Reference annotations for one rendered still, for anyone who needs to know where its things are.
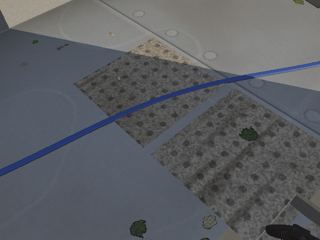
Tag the robot right hand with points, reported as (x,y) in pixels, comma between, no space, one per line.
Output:
(289,232)

